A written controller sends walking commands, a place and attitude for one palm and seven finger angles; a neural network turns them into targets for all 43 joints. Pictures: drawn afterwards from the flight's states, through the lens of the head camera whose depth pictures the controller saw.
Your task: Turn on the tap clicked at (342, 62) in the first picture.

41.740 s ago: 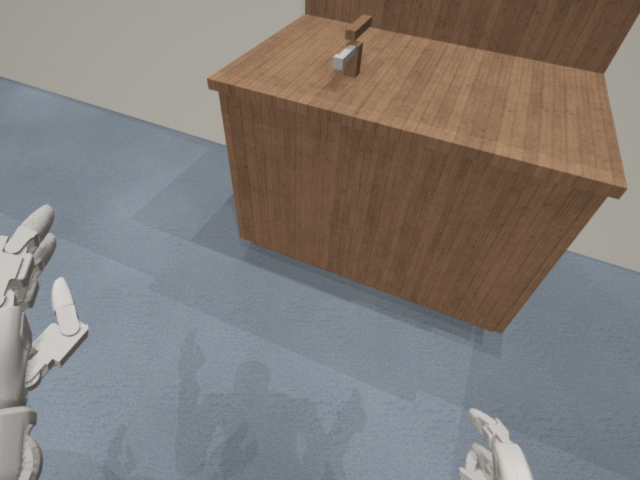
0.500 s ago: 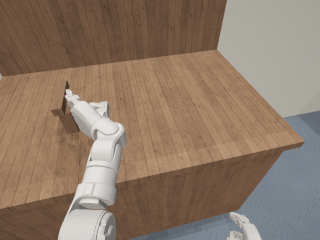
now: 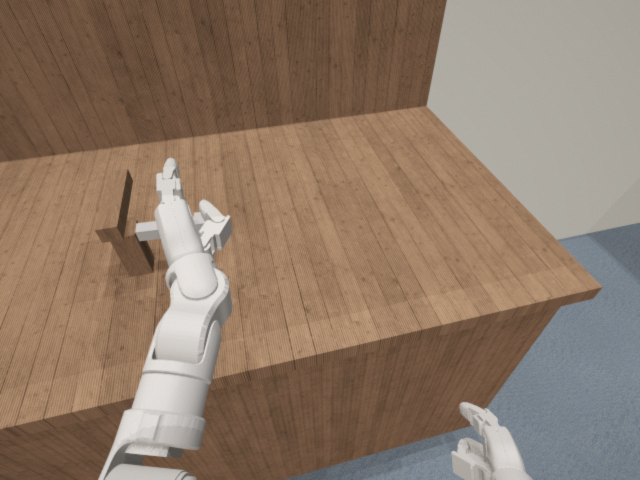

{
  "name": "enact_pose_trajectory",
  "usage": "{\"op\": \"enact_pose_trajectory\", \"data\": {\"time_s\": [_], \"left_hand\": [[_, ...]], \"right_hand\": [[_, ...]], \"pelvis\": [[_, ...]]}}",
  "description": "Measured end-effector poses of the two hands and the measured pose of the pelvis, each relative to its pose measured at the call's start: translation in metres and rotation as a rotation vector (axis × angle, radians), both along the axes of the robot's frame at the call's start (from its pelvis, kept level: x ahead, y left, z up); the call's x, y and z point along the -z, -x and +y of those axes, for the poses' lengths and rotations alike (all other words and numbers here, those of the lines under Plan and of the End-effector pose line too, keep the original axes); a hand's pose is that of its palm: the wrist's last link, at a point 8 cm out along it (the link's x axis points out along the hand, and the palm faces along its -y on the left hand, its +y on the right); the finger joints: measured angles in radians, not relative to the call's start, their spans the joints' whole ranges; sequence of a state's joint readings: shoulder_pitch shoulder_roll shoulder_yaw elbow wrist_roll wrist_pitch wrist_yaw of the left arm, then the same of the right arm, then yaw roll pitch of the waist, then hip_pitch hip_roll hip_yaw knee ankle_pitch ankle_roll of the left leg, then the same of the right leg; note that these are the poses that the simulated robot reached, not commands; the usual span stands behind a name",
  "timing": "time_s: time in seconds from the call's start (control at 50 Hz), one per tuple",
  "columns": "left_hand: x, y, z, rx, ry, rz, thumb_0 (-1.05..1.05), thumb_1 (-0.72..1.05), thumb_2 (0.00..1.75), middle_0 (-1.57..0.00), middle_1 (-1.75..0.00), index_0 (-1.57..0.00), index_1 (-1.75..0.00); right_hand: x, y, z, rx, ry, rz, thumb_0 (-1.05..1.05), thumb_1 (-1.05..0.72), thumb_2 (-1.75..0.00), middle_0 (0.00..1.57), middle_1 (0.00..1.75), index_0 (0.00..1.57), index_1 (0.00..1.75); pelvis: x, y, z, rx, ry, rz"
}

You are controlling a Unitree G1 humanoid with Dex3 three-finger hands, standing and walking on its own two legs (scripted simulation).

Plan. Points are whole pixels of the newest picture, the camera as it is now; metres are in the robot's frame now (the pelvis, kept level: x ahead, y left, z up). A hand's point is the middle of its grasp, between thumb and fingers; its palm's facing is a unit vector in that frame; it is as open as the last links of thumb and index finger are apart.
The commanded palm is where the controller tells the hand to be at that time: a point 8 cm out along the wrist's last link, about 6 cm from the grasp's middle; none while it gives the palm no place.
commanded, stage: draw the hand back beside the body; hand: left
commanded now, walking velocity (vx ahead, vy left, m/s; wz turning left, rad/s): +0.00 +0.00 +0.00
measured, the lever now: (203, 224) +0.46 +0.23 +0.07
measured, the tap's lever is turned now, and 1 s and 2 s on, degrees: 86 86 86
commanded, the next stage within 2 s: step back with the hand held close in 1.34 s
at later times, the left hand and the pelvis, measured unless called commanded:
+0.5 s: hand (157, 290) +0.27 +0.20 +0.15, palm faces +0.22 -0.95 -0.23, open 7.6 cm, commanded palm +0.23 +0.25 +0.16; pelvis -0.01 +0.02 +0.01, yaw -2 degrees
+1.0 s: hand (69, 327) +0.21 +0.27 +0.16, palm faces +0.36 -0.89 -0.29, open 7.4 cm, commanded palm +0.17 +0.31 +0.17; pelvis +0.00 +0.04 +0.01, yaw -1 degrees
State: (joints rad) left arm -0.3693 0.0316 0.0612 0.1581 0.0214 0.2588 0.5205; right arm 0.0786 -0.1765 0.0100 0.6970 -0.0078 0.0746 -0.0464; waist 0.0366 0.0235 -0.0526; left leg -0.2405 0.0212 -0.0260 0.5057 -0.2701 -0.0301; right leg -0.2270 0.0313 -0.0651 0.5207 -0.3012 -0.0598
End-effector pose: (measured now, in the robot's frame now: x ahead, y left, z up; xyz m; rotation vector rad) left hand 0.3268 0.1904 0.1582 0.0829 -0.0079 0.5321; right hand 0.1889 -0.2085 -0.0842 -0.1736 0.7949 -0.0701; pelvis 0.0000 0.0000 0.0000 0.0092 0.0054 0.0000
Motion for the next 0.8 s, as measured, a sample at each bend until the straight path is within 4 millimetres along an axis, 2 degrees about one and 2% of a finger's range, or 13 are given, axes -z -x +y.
{"op": "enact_pose_trajectory", "data": {"time_s": [0.04, 0.08, 0.18, 0.24, 0.32, 0.52, 0.8], "left_hand": [[0.002, 0.005, -0.001, 0.093, 0.024, 0.003, 0.01, 0.90, 0.90, -0.15, -0.16, -0.15, -0.16], [0.007, 0.013, 0.005, 0.112, 0.063, 0.026, 0.01, 0.90, 0.90, -0.15, -0.17, -0.16, -0.16], [0.020, 0.040, 0.037, 0.210, -0.048, 0.034, 0.01, 0.90, 0.90, -0.16, -0.18, -0.16, -0.17], [0.013, 0.061, 0.053, 0.240, -0.145, 0.003, 0.02, 0.90, 0.90, -0.16, -0.19, -0.17, -0.18], [-0.002, 0.081, 0.059, 0.267, -0.203, -0.073, 0.02, 0.90, 0.90, -0.16, -0.20, -0.17, -0.19], [0.000, 0.093, 0.063, 0.328, -0.210, -0.102, 0.01, 0.90, 0.90, -0.17, -0.23, -0.18, -0.22], [-0.003, 0.133, 0.104, 0.225, -0.242, -0.093, 0.01, 0.89, 0.90, -0.19, -0.27, -0.19, -0.27]], "right_hand": [[-0.002, 0.005, -0.002, 0.033, -0.002, -0.004, 0.01, -0.91, -0.90, 0.20, 0.30, 0.20, 0.30], [-0.004, 0.009, -0.005, 0.057, 0.001, -0.005, 0.01, -0.91, -0.90, 0.20, 0.30, 0.20, 0.30], [-0.010, 0.021, -0.013, 0.069, 0.009, -0.027, 0.01, -0.91, -0.90, 0.20, 0.30, 0.20, 0.30], [-0.011, 0.027, -0.016, 0.050, 0.028, -0.041, 0.01, -0.91, -0.90, 0.20, 0.30, 0.20, 0.30], [-0.009, 0.030, -0.015, 0.014, 0.049, -0.032, 0.01, -0.91, -0.90, 0.20, 0.30, 0.20, 0.30], [-0.020, 0.023, 0.010, 0.003, 0.019, -0.090, 0.02, -0.91, -0.90, 0.20, 0.30, 0.20, 0.30], [-0.024, 0.014, 0.029, -0.052, 0.030, -0.101, 0.01, -0.91, -0.90, 0.20, 0.30, 0.20, 0.30]], "pelvis": [[-0.001, -0.002, 0.001, 0.012, 0.001, -0.016], [-0.003, -0.003, 0.001, 0.021, 0.003, -0.030], [-0.006, -0.003, 0.001, 0.033, 0.006, -0.058], [-0.007, -0.001, 0.004, 0.031, 0.011, -0.073], [-0.009, 0.003, 0.009, 0.020, 0.014, -0.087], [-0.012, 0.009, 0.019, 0.030, 0.017, -0.095], [-0.012, 0.007, 0.031, 0.022, 0.023, -0.099]]}}
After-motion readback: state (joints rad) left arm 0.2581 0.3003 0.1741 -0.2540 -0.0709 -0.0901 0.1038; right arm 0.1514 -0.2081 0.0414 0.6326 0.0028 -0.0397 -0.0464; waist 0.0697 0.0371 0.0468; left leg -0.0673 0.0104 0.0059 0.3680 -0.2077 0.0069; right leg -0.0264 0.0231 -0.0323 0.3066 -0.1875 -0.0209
